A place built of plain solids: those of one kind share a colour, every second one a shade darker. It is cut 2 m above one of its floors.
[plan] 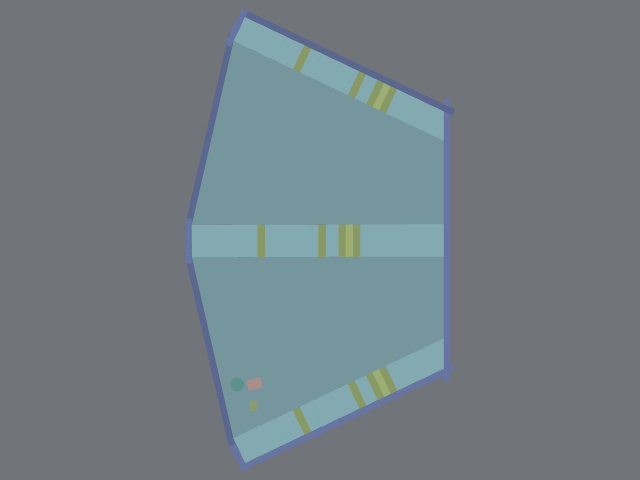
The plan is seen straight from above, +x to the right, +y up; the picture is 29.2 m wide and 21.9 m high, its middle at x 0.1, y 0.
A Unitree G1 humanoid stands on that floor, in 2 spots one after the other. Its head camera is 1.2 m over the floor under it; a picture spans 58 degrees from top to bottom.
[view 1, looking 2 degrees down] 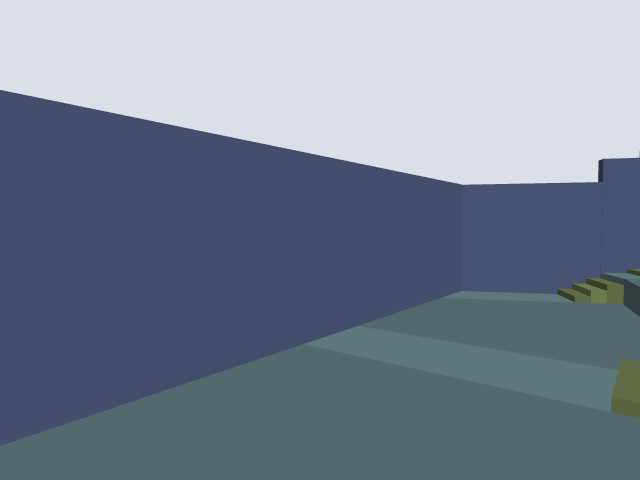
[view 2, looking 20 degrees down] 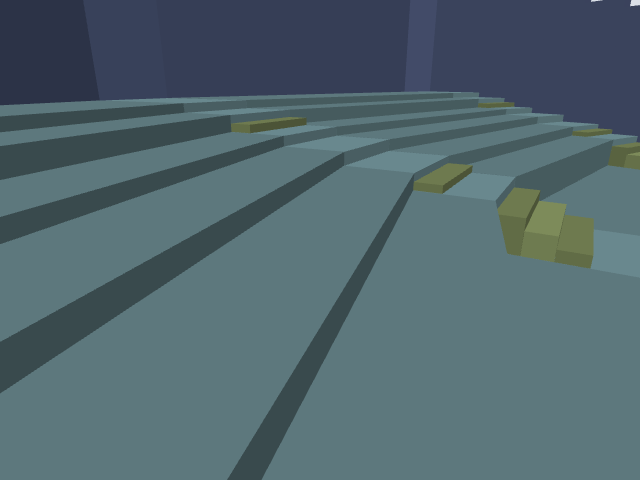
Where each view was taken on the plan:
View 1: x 1.62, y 5.60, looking -52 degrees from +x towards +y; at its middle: wall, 6.72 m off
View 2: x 1.66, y -5.63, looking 121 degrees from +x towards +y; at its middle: floor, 2.90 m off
